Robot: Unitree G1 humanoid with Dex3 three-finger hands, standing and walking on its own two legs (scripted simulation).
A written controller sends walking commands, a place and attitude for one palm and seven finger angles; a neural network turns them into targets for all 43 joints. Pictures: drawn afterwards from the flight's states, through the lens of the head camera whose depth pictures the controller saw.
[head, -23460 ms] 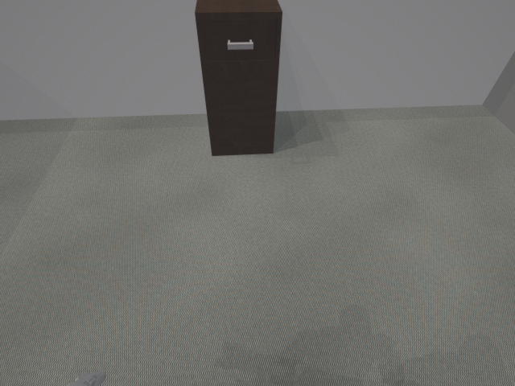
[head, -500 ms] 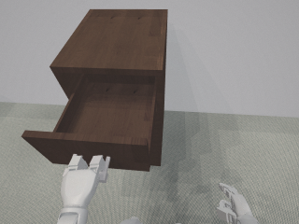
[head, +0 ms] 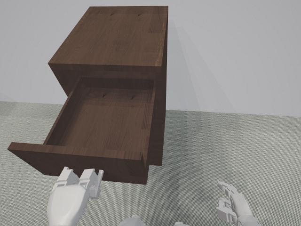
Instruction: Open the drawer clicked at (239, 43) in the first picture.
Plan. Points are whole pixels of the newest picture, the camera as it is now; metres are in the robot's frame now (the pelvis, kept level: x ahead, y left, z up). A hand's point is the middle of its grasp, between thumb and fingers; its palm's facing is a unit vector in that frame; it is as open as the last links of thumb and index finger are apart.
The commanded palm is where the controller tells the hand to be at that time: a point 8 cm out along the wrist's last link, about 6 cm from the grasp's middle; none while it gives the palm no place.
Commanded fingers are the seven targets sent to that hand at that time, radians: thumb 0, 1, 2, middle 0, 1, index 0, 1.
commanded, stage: pull the drawer open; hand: left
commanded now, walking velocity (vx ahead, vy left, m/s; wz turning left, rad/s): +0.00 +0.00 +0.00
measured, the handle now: (79, 181) +0.23 +0.21 -0.01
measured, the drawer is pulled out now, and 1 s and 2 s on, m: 0.30 0.30 0.30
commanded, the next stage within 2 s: open the thumb to release the handle in 0.12 s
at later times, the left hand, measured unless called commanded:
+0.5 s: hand (78, 201) +0.19 +0.21 -0.02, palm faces -0.01 -0.11 -0.99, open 7.5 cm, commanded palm +0.16 +0.22 +0.03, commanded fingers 0.00 -0.15 0.45 -0.32 -1.24 -0.32 -1.24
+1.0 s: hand (76, 207) +0.18 +0.21 -0.02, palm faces +0.01 -0.10 -0.99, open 13.8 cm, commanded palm +0.16 +0.21 +0.02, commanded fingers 0.00 -0.50 0.30 -0.30 -1.20 -0.30 -1.20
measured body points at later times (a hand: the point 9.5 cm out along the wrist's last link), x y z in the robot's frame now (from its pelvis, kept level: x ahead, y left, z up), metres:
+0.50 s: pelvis +0.00 -0.01 -0.01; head +0.07 -0.04 +0.44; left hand +0.19 +0.21 +0.03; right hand +0.21 -0.22 -0.12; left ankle +0.01 +0.11 -0.65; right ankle -0.01 -0.07 -0.65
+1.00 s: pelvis -0.01 -0.01 -0.01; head +0.03 -0.03 +0.44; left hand +0.17 +0.21 +0.03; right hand +0.20 -0.23 -0.11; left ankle +0.01 +0.11 -0.65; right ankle -0.01 -0.07 -0.65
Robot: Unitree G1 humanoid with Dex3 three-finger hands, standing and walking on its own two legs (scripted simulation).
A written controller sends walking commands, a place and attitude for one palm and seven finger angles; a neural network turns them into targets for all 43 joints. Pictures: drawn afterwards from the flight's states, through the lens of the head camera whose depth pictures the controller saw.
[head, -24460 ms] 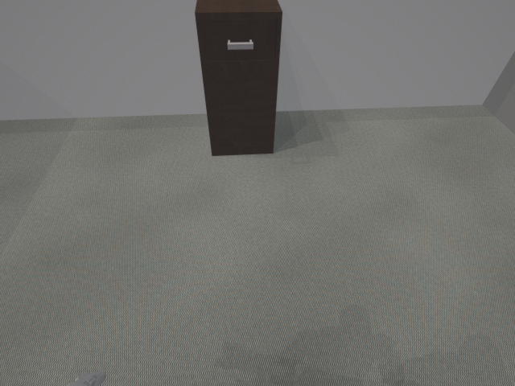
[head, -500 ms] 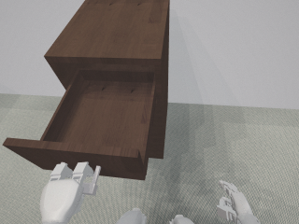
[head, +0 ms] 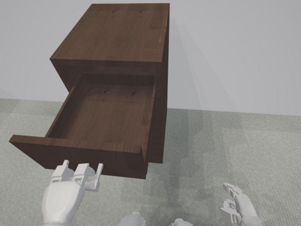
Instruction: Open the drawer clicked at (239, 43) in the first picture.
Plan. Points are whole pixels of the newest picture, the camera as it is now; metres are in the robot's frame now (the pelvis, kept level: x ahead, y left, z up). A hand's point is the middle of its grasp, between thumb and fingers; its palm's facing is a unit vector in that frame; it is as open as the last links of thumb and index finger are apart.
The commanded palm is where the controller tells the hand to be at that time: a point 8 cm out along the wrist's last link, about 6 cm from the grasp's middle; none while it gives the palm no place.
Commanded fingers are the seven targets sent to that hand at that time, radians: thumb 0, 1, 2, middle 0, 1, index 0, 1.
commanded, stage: lift the hand off the handle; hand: left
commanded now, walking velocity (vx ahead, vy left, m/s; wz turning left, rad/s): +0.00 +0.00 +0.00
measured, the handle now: (79, 174) +0.25 +0.21 +0.00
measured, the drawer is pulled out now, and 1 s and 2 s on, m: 0.30 0.30 0.30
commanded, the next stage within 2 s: none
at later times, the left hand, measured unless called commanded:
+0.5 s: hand (74, 190) +0.21 +0.21 +0.01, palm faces +0.02 -0.12 -0.99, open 13.7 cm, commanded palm +0.18 +0.21 +0.06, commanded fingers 0.00 -0.50 0.30 -0.30 -1.20 -0.30 -1.20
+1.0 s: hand (69, 186) +0.21 +0.21 +0.04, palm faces +0.02 -0.15 -0.99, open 13.6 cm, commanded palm +0.19 +0.21 +0.10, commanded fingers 0.00 -0.50 0.30 -0.30 -1.20 -0.30 -1.20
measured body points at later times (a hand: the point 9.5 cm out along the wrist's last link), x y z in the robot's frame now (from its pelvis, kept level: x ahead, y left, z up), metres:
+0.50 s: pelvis +0.00 +0.01 +0.02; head +0.03 -0.02 +0.47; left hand +0.20 +0.22 +0.06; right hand +0.19 -0.22 -0.08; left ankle +0.02 +0.12 -0.65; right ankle +0.00 -0.07 -0.65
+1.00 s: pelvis +0.01 +0.02 +0.04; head +0.04 -0.01 +0.48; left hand +0.20 +0.22 +0.09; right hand +0.22 -0.19 -0.06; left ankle +0.02 +0.12 -0.65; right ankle +0.00 -0.07 -0.65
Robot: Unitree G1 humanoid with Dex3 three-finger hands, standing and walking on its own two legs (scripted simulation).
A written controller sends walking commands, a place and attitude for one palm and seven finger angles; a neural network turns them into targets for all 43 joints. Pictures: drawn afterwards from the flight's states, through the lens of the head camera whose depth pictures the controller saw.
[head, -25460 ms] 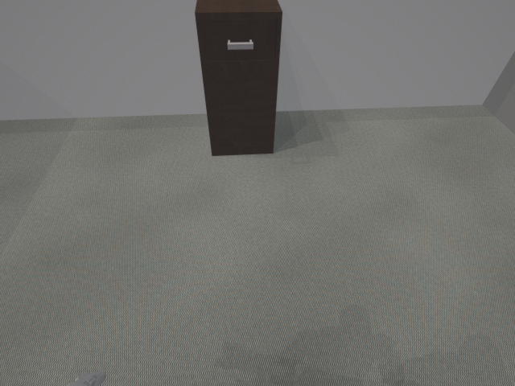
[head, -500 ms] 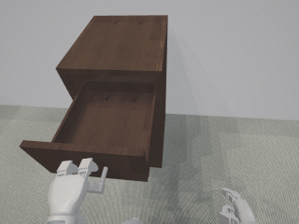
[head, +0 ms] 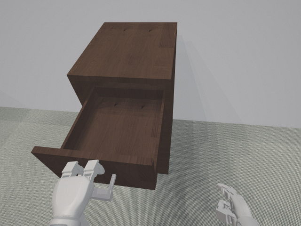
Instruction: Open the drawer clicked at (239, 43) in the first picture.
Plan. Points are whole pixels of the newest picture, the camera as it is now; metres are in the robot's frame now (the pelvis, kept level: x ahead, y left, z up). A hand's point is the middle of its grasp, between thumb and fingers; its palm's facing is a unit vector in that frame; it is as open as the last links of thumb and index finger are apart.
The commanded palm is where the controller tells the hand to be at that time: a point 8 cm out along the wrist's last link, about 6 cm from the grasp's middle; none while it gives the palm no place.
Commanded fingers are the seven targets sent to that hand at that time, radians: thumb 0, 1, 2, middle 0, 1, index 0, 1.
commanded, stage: lift the hand off the handle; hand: left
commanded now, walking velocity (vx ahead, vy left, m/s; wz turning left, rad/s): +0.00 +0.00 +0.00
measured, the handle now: (94, 184) +0.23 +0.20 -0.04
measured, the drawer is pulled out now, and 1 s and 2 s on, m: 0.30 0.30 0.30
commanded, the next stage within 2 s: draw the hand back to the body in 1.42 s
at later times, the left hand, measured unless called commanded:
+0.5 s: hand (85, 191) +0.20 +0.18 +0.04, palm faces +0.03 -0.15 -0.99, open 13.4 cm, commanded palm +0.18 +0.18 +0.10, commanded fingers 0.00 -0.50 0.30 -0.30 -1.20 -0.30 -1.20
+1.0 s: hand (80, 182) +0.20 +0.18 +0.08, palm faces +0.03 -0.16 -0.99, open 13.8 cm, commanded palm +0.18 +0.19 +0.14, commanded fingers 0.00 -0.50 0.30 -0.30 -1.20 -0.30 -1.20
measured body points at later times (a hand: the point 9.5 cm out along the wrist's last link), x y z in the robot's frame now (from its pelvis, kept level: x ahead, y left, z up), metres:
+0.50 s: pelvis +0.00 -0.01 +0.01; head +0.02 -0.05 +0.46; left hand +0.19 +0.19 +0.09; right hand +0.21 -0.22 -0.08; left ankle +0.01 +0.10 -0.68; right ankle -0.01 -0.09 -0.68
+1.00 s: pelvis +0.01 -0.01 +0.03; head +0.02 -0.05 +0.47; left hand +0.19 +0.19 +0.13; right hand +0.22 -0.23 -0.06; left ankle +0.01 +0.10 -0.68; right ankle -0.01 -0.09 -0.68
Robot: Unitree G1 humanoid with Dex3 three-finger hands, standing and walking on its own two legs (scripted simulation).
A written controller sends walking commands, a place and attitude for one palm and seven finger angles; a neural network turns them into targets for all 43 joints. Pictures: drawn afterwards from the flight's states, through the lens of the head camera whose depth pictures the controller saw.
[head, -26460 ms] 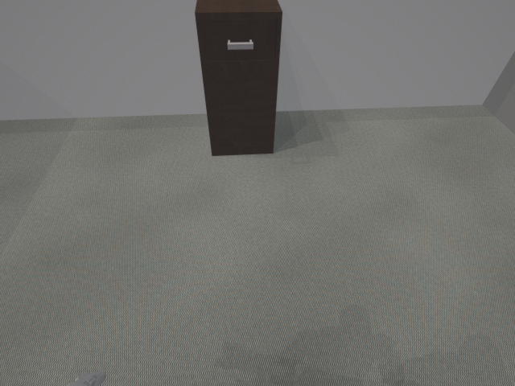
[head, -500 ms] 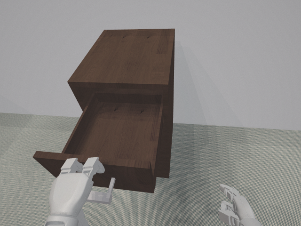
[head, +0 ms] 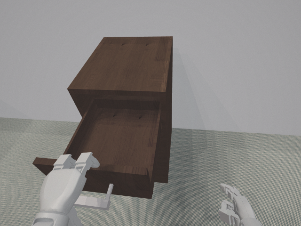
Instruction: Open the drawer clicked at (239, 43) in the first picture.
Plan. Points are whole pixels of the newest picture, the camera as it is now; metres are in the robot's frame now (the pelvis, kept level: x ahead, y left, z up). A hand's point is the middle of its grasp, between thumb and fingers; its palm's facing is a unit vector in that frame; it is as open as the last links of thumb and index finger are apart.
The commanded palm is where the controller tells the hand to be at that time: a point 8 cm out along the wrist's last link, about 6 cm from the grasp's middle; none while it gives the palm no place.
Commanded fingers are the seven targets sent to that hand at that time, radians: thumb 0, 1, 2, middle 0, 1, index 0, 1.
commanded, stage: lift the hand off the handle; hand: left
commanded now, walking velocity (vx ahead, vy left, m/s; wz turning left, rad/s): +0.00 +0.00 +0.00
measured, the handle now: (92, 194) +0.22 +0.21 -0.06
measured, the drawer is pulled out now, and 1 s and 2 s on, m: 0.30 0.30 0.30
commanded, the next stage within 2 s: draw the hand back to the body in 0.42 s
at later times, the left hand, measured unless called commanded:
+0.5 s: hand (64, 189) +0.18 +0.22 +0.08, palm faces +0.07 -0.18 -0.98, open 13.8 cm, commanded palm +0.15 +0.21 +0.14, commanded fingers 0.00 -0.50 0.30 -0.30 -1.20 -0.30 -1.20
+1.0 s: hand (43, 189) +0.17 +0.25 +0.10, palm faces +0.06 -0.14 -0.99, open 13.8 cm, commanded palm +0.14 +0.25 +0.16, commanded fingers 0.00 -0.50 0.30 -0.30 -1.20 -0.30 -1.20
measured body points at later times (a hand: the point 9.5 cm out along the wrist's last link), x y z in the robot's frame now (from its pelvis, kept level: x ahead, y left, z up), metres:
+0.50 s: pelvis +0.00 +0.02 +0.00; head +0.01 -0.01 +0.45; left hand +0.17 +0.23 +0.13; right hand +0.23 -0.18 -0.08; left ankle -0.01 +0.11 -0.71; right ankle -0.02 -0.07 -0.71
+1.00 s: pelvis +0.00 +0.03 +0.01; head -0.01 +0.00 +0.46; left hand +0.16 +0.26 +0.15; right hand +0.21 -0.16 -0.07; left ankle -0.01 +0.11 -0.71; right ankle -0.03 -0.07 -0.71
